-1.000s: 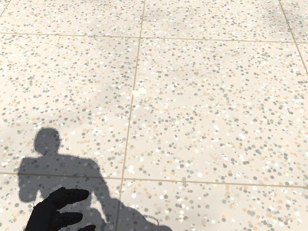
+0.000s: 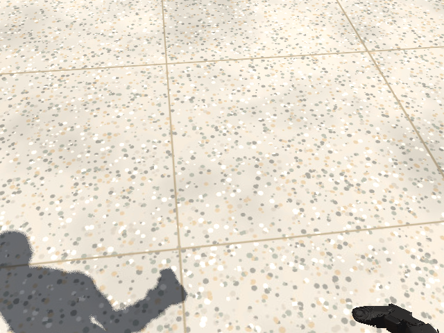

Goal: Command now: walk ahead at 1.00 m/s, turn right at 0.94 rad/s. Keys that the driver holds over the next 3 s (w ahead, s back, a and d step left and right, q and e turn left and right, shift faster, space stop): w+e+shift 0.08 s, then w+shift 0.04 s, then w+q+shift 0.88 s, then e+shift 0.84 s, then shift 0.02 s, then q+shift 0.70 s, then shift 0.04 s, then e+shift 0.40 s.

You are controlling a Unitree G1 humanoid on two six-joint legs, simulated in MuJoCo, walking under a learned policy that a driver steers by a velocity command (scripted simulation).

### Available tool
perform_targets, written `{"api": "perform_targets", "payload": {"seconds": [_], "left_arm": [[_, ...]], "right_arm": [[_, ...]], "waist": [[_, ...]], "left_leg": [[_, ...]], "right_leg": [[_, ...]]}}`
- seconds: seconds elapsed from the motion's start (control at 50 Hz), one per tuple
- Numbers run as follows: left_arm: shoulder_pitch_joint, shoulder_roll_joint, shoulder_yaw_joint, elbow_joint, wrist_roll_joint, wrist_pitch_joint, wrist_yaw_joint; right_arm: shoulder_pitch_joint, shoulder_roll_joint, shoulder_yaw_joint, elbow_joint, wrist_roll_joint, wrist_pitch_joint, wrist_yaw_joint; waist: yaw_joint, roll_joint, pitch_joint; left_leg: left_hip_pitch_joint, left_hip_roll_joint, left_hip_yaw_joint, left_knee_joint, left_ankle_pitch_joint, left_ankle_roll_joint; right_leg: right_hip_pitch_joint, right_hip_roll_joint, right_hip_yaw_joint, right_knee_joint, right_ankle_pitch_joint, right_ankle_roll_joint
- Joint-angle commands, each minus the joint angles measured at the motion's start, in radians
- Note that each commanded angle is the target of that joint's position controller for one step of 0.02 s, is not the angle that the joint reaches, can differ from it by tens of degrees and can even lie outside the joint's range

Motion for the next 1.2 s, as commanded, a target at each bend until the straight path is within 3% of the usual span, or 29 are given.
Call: {"api": "perform_targets", "payload": {"seconds": [0.02,0.08,0.16,0.2,0.24,0.26,0.28,0.3,0.34,0.38,0.42,0.48,0.54,0.6,0.64,0.66,0.68,0.7,0.72,0.76,0.84,0.98,1.04,1.08,1.1,1.12,1.14,1.18,1.2], "left_arm": [[-0.057,0.151,0.035,-0.101,-0.005,-0.05,0.004],[-0.005,0.162,0.048,-0.093,-0.015,-0.048,-0.006],[0.048,0.137,0.038,-0.057,-0.015,-0.058,0.002],[0.038,0.191,0.045,-0.049,0.002,-0.067,0.01],[-0.047,0.217,0.05,-0.055,0.04,-0.056,0.015],[-0.084,0.146,0.031,-0.074,0.051,-0.059,0.02],[0.1,-0.017,-0.011,-0.118,-0.008,-0.065,-0.004],[0.006,0.056,-0.022,-0.109,0.029,-0.073,0.005],[-0.215,0.101,-0.023,-0.164,0.047,-0.082,-0.002],[-0.273,0.066,-0.039,-0.218,0.072,-0.069,-0.013],[-0.279,0.04,-0.057,-0.246,0.081,-0.055,-0.021],[-0.446,0.029,-0.085,-0.324,0.059,-0.056,-0.037],[-0.519,0.013,-0.097,-0.349,0.03,-0.058,-0.043],[-0.509,0.054,-0.08,-0.348,0.03,-0.061,-0.022],[-0.334,0.101,-0.051,-0.298,0.036,-0.07,0.002],[-0.167,0.142,-0.029,-0.266,0.043,-0.076,0.021],[0.055,0.223,0.003,-0.244,0.065,-0.076,0.044],[0.0,0.28,0.018,-0.239,0.067,-0.062,0.04],[-0.089,0.174,0.011,-0.251,0.057,-0.052,0.038],[-0.135,0.061,-0.015,-0.222,0.053,-0.06,0.027],[-0.077,0.016,-0.022,-0.126,0.016,-0.093,0.011],[-0.113,0.098,-0.008,-0.08,0.014,-0.11,0.014],[-0.046,0.187,0.006,-0.07,0.011,-0.086,0.03],[-0.066,0.19,-0.002,-0.072,0.001,-0.074,0.029],[0.011,0.068,-0.022,-0.087,0.009,-0.065,0.025],[0.162,0.074,-0.037,-0.111,-0.071,-0.053,0.04],[0.012,0.125,-0.03,-0.116,-0.057,-0.049,0.052],[-0.024,0.081,-0.037,-0.109,-0.012,-0.039,0.038],[0.017,0.059,-0.039,-0.074,0.003,-0.013,0.029]], "right_arm": [[-0.041,-0.13,-0.027,-0.084,0.005,0.02,0.009],[-0.143,-0.105,-0.015,-0.121,0.03,0.015,0.017],[-0.161,-0.116,-0.021,-0.122,0.032,0.0,0.019],[-0.044,-0.183,-0.053,-0.084,0.034,-0.002,0.006],[0.314,-0.259,-0.096,0.02,0.054,0.002,-0.02],[0.531,-0.307,-0.117,0.069,0.042,0.005,-0.037],[0.487,-0.404,-0.141,0.091,0.009,0.002,-0.022],[0.396,-0.288,-0.131,0.075,0.038,0.014,0.003],[0.316,-0.206,-0.119,0.088,0.05,0.008,0.02],[0.375,-0.161,-0.101,0.15,0.051,0.002,0.013],[0.407,-0.184,-0.107,0.176,0.063,-0.008,0.007],[0.389,-0.21,-0.121,0.162,0.062,-0.011,0.002],[0.395,-0.243,-0.139,0.16,0.078,-0.015,0.016],[0.443,-0.254,-0.146,0.175,0.086,-0.009,0.013],[0.446,-0.288,-0.154,0.183,0.081,-0.005,0.011],[0.414,-0.287,-0.155,0.171,0.082,-0.012,0.016],[0.385,-0.175,-0.128,0.134,0.078,-0.025,0.01],[0.474,-0.11,-0.101,0.075,0.115,-0.014,0.006],[0.389,-0.173,-0.106,0.105,0.083,0.008,-0.003],[0.257,-0.169,-0.11,0.094,0.056,0.026,0.018],[0.139,-0.096,-0.092,0.016,0.036,0.077,0.055],[-0.076,-0.118,-0.061,-0.095,0.038,0.076,0.105],[0.102,-0.154,-0.071,-0.027,0.013,0.056,0.09],[0.423,-0.215,-0.103,0.105,-0.006,0.042,0.051],[0.349,-0.311,-0.123,0.099,0.006,0.043,0.03],[0.379,-0.375,-0.143,0.035,0.017,0.036,0.021],[0.349,-0.324,-0.142,0.022,0.04,0.045,0.001],[0.217,-0.205,-0.1,0.068,0.048,0.029,-0.006],[0.175,-0.169,-0.086,0.063,0.046,0.019,-0.011]], "waist": [[-0.054,0.072,0.072],[0.021,0.007,0.036],[0.06,-0.026,-0.006],[0.002,-0.064,-0.083],[-0.203,-0.093,-0.226],[-0.293,-0.028,-0.317],[-0.112,0.398,-0.387],[-0.133,0.211,-0.279],[-0.118,-0.023,-0.099],[-0.069,0.002,-0.025],[-0.04,0.048,0.002],[-0.056,0.047,0.065],[-0.093,0.068,0.042],[-0.101,0.054,-0.008],[-0.014,0.023,-0.141],[0.072,0.018,-0.229],[0.144,-0.111,-0.382],[0.047,-0.372,-0.494],[0.042,-0.191,-0.307],[0.029,-0.032,-0.101],[-0.035,-0.098,0.001],[-0.08,-0.034,0.084],[-0.173,-0.066,-0.028],[-0.303,-0.042,-0.161],[-0.177,0.223,-0.222],[-0.178,0.218,-0.597],[-0.212,0.005,-0.571],[-0.075,-0.049,-0.193],[-0.038,-0.039,-0.12]], "left_leg": [[0.024,0.01,0.091,-0.247,0.14,-0.033],[0.082,-0.049,0.12,-0.504,0.396,-0.014],[0.161,-0.087,0.152,-0.713,0.509,0.056],[0.262,-0.148,0.173,-0.731,0.378,0.1],[0.54,-0.156,0.185,-0.729,0.211,0.145],[0.777,-0.036,0.039,-0.647,-0.023,0.18],[1.028,0.238,-0.65,-0.845,-0.223,0.378],[0.962,0.205,-0.844,-0.98,-0.329,0.384],[0.704,0.117,-0.551,-0.981,-0.117,0.346],[0.551,0.026,-0.42,-1.001,0.016,0.318],[0.494,0.001,-0.387,-1.033,0.066,0.335],[0.305,-0.037,-0.316,-1.123,0.134,0.331],[0.213,-0.059,-0.27,-1.154,0.316,0.275],[0.379,-0.045,-0.273,-1.016,0.537,0.229],[0.418,-0.089,-0.227,-0.712,0.769,0.187],[0.286,-0.128,-0.207,-0.473,0.662,0.168],[0.14,-0.174,-0.127,-0.154,0.202,0.171],[-0.089,-0.222,-0.018,0.104,-0.161,0.153],[-0.205,-0.126,0.01,0.157,-0.05,0.162],[-0.192,-0.069,0.032,0.091,0.039,0.15],[-0.228,-0.004,0.048,0.042,0.041,0.136],[0.044,-0.084,0.256,-0.421,0.37,0.186],[0.346,-0.218,0.272,-0.527,0.295,0.226],[0.76,-0.192,0.141,-0.71,0.444,0.264],[0.966,0.068,-0.102,-0.61,0.977,0.247],[1.244,0.389,-0.482,-0.57,1.315,0.463],[1.075,0.317,-0.382,-0.66,1.214,0.418],[0.659,0.233,-0.219,-0.795,0.952,0.342],[0.526,0.217,-0.132,-0.847,0.951,0.33]], "right_leg": [[-0.189,-0.246,0.37,-0.329,0.158,-0.137],[-0.093,-0.211,0.341,-0.29,0.368,-0.068],[0.127,-0.275,0.301,-0.263,0.618,-0.017],[0.277,-0.312,0.273,-0.126,0.949,0.024],[0.263,-0.304,0.195,0.283,1.079,0.055],[0.065,-0.259,0.143,0.65,0.816,0.064],[-0.364,-0.046,0.097,1.012,-0.152,0.141],[-0.528,-0.126,0.102,1.009,-0.157,0.106],[-0.511,-0.224,0.092,0.876,-0.017,0.119],[-0.475,-0.258,0.081,0.759,-0.046,0.154],[-0.487,-0.285,0.064,0.646,-0.097,0.186],[-0.396,-0.294,0.003,0.363,0.046,0.231],[-0.143,-0.252,-0.037,0.17,0.294,0.235],[-0.086,-0.232,-0.024,0.064,0.273,0.217],[0.14,-0.197,-0.035,0.023,0.144,0.189],[0.364,-0.286,0.038,0.043,0.066,0.163],[0.583,-0.563,0.313,0.021,-0.287,0.122],[0.671,-0.765,0.828,-0.176,-0.545,0.018],[0.531,-0.699,0.765,-0.207,-0.596,0.018],[0.309,-0.606,0.434,-0.212,-0.201,0.047],[0.185,-0.548,0.13,-0.271,0.154,0.096],[0.062,-0.433,-0.284,-0.364,0.654,0.167],[0.126,-0.469,-0.268,-0.033,1.209,0.16],[-0.02,-0.422,-0.264,0.456,0.914,0.159],[-0.266,-0.249,-0.254,0.915,-0.294,0.19],[-0.436,-0.176,0.081,1.236,-0.385,0.185],[-0.414,-0.216,0.133,1.194,-0.223,0.182],[-0.399,-0.307,0.065,0.937,-0.168,0.192],[-0.337,-0.318,0.051,0.888,-0.176,0.199]]}}
Next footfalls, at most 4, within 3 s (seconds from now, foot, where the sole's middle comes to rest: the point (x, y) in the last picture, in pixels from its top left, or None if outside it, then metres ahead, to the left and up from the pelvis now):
0.26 left None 0.46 0.14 -0.76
0.66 right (267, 237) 0.82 -0.09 -0.76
1.08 left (179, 157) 1.16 0.25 -0.76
1.54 right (209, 120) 1.38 0.15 -0.76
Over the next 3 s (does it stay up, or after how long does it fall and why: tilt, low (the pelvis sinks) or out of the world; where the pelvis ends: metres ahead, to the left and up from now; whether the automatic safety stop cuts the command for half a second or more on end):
stays up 1.29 0.22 0.01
